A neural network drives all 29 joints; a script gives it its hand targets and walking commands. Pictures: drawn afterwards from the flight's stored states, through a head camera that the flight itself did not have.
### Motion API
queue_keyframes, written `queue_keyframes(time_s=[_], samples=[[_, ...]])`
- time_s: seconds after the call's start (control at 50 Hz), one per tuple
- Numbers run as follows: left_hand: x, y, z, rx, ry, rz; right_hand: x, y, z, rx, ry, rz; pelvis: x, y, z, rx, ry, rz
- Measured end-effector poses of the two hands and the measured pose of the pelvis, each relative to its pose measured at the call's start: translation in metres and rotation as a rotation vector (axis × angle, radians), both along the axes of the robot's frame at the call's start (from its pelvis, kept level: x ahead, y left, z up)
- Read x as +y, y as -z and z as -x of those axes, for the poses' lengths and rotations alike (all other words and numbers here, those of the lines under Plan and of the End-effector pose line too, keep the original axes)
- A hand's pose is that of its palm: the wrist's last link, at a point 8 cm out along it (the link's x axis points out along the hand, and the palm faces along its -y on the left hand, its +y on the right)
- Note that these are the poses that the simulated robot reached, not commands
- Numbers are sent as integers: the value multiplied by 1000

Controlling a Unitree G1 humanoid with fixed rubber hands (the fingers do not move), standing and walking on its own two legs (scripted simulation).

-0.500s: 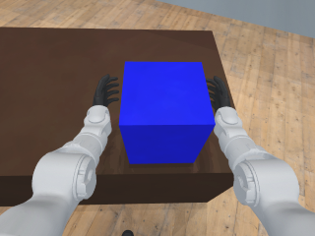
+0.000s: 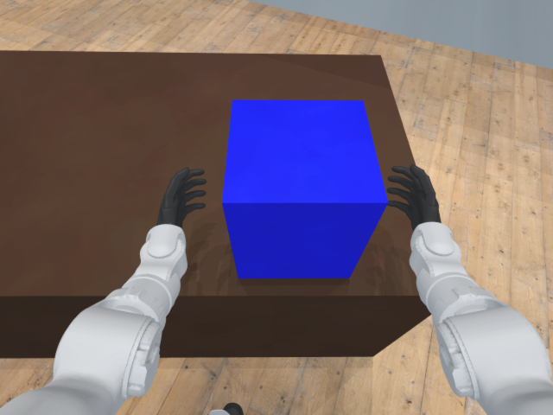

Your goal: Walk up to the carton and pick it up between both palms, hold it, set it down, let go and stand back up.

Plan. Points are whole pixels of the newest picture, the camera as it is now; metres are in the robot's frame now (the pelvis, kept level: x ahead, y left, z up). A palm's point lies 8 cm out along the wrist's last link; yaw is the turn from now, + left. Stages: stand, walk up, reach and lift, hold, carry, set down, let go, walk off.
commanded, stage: set down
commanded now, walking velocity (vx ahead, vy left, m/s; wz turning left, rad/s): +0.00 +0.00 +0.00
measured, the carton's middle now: (295, 196) +0.48 +0.01 -0.01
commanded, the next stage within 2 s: none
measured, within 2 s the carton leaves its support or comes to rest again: neither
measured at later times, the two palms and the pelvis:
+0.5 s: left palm (164, 262) +0.34 +0.20 +0.00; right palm (422, 257) +0.37 -0.18 +0.02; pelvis +0.00 -0.01 +0.01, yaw +1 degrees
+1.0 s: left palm (154, 319) +0.26 +0.19 -0.01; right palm (443, 319) +0.29 -0.20 +0.00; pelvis +0.01 -0.02 +0.02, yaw +2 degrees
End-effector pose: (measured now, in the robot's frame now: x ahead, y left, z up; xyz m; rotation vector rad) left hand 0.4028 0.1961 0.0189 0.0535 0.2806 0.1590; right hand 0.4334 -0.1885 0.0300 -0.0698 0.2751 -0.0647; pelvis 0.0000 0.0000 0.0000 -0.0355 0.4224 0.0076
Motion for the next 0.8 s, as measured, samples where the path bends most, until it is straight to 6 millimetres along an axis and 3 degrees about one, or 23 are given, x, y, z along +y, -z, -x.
queue_keyframes(time_s=[0.34, 0.5, 0.8], samples=[[-1, -2, 40, -32, -22, 24, 15, -1, 34, -20, -51, -10, -2, -4, 7, -103, -8, -10], [0, 14, 67, -10, -26, 35, 7, 13, 62, 18, -23, -4, -6, -11, 2, -172, -21, -13], [0, 24, 116, -13, -55, 56, -6, 28, 116, -8, -22, -34, -12, -18, -3, -277, -23, -29]])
